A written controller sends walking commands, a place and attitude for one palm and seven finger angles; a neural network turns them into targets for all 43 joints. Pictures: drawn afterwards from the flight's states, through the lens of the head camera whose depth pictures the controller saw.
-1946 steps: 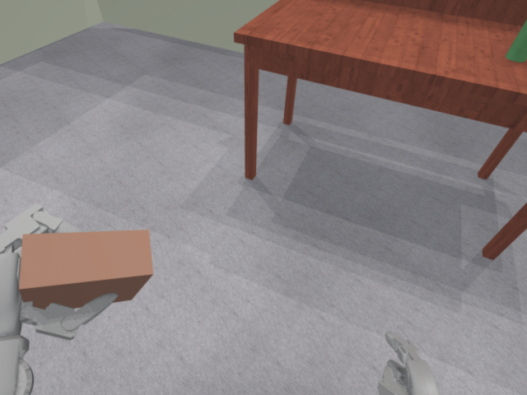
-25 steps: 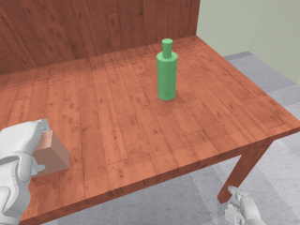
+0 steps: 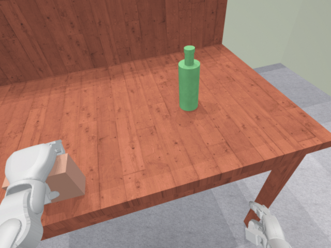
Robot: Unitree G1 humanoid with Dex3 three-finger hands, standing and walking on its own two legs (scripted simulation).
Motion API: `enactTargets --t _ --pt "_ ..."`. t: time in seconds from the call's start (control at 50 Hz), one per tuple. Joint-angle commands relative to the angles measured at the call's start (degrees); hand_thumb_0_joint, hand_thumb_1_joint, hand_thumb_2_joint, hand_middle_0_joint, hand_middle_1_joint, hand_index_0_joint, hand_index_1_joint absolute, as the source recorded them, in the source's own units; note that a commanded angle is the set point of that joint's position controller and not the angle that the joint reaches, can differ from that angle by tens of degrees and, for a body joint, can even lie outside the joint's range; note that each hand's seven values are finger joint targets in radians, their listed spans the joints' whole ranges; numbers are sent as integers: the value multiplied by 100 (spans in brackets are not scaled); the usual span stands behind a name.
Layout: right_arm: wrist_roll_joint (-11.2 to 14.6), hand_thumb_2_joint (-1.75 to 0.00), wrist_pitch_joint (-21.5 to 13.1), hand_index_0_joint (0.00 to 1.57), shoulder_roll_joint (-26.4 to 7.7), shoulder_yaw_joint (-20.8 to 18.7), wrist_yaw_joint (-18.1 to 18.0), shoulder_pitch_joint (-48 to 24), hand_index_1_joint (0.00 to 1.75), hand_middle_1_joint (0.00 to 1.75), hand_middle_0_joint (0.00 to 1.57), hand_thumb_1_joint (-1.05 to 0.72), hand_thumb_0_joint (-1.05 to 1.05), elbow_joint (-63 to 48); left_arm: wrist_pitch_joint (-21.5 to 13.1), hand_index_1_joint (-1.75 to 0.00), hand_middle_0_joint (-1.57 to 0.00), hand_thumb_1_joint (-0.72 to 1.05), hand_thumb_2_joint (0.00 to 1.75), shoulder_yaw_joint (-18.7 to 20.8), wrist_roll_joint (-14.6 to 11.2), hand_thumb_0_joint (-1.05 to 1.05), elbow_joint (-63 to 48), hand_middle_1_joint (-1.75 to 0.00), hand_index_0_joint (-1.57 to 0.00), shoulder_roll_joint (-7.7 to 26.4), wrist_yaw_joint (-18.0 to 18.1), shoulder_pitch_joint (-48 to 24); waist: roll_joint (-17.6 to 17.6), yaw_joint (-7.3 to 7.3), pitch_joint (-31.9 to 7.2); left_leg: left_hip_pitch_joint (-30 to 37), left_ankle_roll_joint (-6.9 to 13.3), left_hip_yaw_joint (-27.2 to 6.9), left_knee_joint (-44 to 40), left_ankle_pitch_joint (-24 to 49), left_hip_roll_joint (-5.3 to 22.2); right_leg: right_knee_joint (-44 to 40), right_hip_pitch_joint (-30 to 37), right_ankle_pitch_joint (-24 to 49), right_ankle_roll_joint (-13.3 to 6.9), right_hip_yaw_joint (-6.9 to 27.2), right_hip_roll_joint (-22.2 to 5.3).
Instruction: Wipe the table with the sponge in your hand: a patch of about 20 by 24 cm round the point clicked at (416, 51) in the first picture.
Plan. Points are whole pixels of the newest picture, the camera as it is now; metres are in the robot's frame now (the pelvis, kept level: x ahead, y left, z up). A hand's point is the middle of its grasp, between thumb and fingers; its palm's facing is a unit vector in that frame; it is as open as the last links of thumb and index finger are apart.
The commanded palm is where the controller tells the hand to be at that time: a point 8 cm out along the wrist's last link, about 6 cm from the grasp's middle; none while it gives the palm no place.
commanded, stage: lift the sponge slowly off the table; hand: left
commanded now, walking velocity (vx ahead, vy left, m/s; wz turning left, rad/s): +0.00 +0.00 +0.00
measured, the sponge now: (53, 185) +0.22 +0.32 +0.05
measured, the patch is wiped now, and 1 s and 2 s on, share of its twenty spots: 1.00 1.00 1.00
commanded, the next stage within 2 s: bring the sponge back beside the body in 2.00 s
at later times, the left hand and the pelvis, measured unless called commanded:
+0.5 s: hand (46, 174) +0.22 +0.31 +0.10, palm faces +0.01 -0.06 -1.00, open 9.6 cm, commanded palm +0.20 +0.30 +0.17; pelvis +0.00 -0.01 +0.00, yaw +1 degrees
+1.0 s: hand (38, 168) +0.22 +0.31 +0.14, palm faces +0.04 -0.05 -1.00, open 9.6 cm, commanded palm +0.20 +0.30 +0.21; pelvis -0.02 -0.02 +0.00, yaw +1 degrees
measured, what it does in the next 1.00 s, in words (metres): stands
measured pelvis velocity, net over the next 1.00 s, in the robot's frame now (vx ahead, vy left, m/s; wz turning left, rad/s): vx -0.02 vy -0.02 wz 0.02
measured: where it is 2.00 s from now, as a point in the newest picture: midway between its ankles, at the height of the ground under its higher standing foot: outside the picture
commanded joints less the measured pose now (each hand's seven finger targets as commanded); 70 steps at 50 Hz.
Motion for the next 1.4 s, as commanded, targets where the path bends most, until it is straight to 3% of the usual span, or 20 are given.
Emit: enactTargets --t 0.0,0.06,0.12,0.16,0.18,0.28,0.36,0.42,0.46,0.52,0.68,0.82,0.86,0.92,1.0,1.06,1.16,1.22,1.32,1.38 --pt "-42 -90 -385 20 -646 -214 -138 -1064 30 30 20 -90 0 -924 -10 -160 -120 10 130 491 -52 0 -432 -160 -120 1110 -22 -797 -589 26 -474 199 215 -16 -453 1327 -176 -424 205 899 -405 -130 360" --pt "-40 -90 -398 20 -646 -199 -162 -1214 30 30 20 -90 0 -925 -57 -160 -120 10 130 624 -80 0 -695 -160 -120 1314 -55 -1007 -249 43 -534 320 202 -16 -494 1287 -186 -476 293 857 -430 -32 382" --pt "-55 -90 -439 20 -620 -197 -186 -1130 30 30 20 -90 0 -894 -99 -160 -120 10 130 462 -79 0 -648 -160 -120 1169 -66 -1192 -228 21 -554 362 199 -23 -517 1389 -203 -501 298 899 -430 -144 381" --pt "-52 -90 -495 20 -621 -194 -182 -1221 30 30 20 -90 0 -911 -164 -160 -120 10 130 726 -65 0 -872 -160 -120 1465 -45 -1258 -72 59 -672 459 196 -47 -505 1467 -200 -486 409 992 -470 -20 405" --pt "-80 -90 -523 20 -587 -191 -193 -1136 30 30 20 -90 0 -966 -173 -160 -120 10 130 597 -83 0 -926 -160 -120 1300 -51 -1209 -203 94 -827 472 222 -7 -443 1608 -246 -443 493 1155 -450 -105 369" --pt "-89 -90 -514 20 -635 -189 -243 -1116 30 30 20 -90 0 -861 -232 -160 -120 10 130 930 -109 0 -733 -160 -120 1696 -46 -1515 -392 50 -654 449 206 29 -456 1509 -245 -552 449 1102 -422 -45 355" --pt "-86 -90 -564 20 -627 -200 -246 -1227 30 30 20 -90 0 -849 -322 -160 -120 10 130 1180 -127 0 -996 -160 -120 1943 -5 -1522 -40 107 -785 622 192 -7 -448 1740 -259 -558 583 1352 -470 84 377" --pt "-103 -90 -556 20 -623 -210 -245 -1121 30 30 20 -90 0 -796 -330 -160 -120 10 130 964 -118 0 -947 -160 -120 1724 -20 -1640 -34 51 -777 642 189 39 -454 1868 -261 -588 568 1470 -447 -59 352" --pt "-82 -90 -604 20 -611 -182 -249 -1275 30 30 20 -90 0 -846 -361 -160 -120 10 130 1107 -118 0 -1235 -160 -120 1937 -17 -1908 138 60 -879 721 178 -6 -497 1836 -255 -589 630 1403 -487 54 386" --pt "-117 -90 -616 20 -584 -208 -239 -1162 30 30 20 -90 0 -820 -357 -160 -120 10 130 894 -127 0 -1227 -160 -120 1671 -25 -1652 18 90 -891 725 187 -1 -514 1985 -251 -588 650 1508 -461 -106 359" --pt "-102 -90 -545 20 -626 -162 -199 -1341 30 30 20 -90 0 -828 -55 -160 -120 10 130 1160 -136 0 -1104 -160 -120 1975 -68 -1758 -191 200 -818 586 165 15 -607 1870 -251 -582 759 1398 -479 -28 337" --pt "-71 -90 -509 20 -627 -113 -229 -1429 30 30 20 -90 0 -795 33 -160 -120 10 130 867 -182 0 -961 -160 -120 1863 -332 -2189 -148 87 -689 620 171 8 -700 1625 -256 -721 615 1101 -442 -49 328" --pt "-33 -90 -575 20 -589 -81 -243 -1605 30 30 20 -90 0 -873 -25 -160 -120 10 130 925 -206 0 -1312 -160 -120 1974 -396 -2354 106 78 -747 697 177 -39 -724 1520 -243 -721 617 944 -481 76 361" --pt "-78 -90 -558 20 -638 -82 -288 -1377 30 30 20 -90 0 -754 -47 -160 -120 10 130 845 -185 0 -736 -160 -120 1983 -476 -2507 -281 31 -532 582 176 -40 -772 1333 -237 -822 491 762 -438 -47 331" --pt "-41 -90 -601 20 -600 -53 -360 -1431 30 30 20 -90 0 -726 -140 -160 -120 10 130 820 -67 0 -638 -160 -120 2150 -471 -3340 0 -6 -630 629 154 -21 -843 1087 -273 -872 450 419 -471 12 314" --pt "-28 -90 -657 20 -572 -50 -350 -1589 30 30 20 -90 0 -837 -240 -160 -120 10 130 963 -121 0 -977 -160 -120 2254 -456 -3388 258 103 -902 720 150 -86 -887 1167 -283 -823 692 543 -533 124 351" --pt "-36 -90 -638 20 -592 -64 -281 -1596 30 30 20 -90 0 -812 -160 -160 -120 10 130 1141 -163 0 -804 -160 -120 2344 -446 -3144 126 184 -958 633 121 -98 -892 1335 -260 -775 809 706 -547 147 348" --pt "-53 -90 -550 20 -651 -72 -251 -1511 30 30 20 -90 0 -730 57 -160 -120 10 130 945 -209 0 -372 -160 -120 2161 -489 -3124 -95 175 -743 482 111 -30 -911 1289 -251 -813 692 695 -490 5 302" --pt "-41 -90 -540 20 -642 -57 -199 -1599 30 30 20 -90 0 -826 236 -160 -120 10 130 796 -254 0 -664 -160 -120 2057 -629 -3053 -146 204 -929 509 140 -30 -894 1422 -255 -710 770 884 -474 -24 285" --pt "-35 -90 -569 20 -626 -16 -233 -1611 30 30 20 -90 0 -881 254 -160 -120 10 130 753 -175 0 -831 -160 -120 2156 -704 -3532 -228 150 -986 535 163 -38 -870 1359 -263 -695 706 782 -478 5 282"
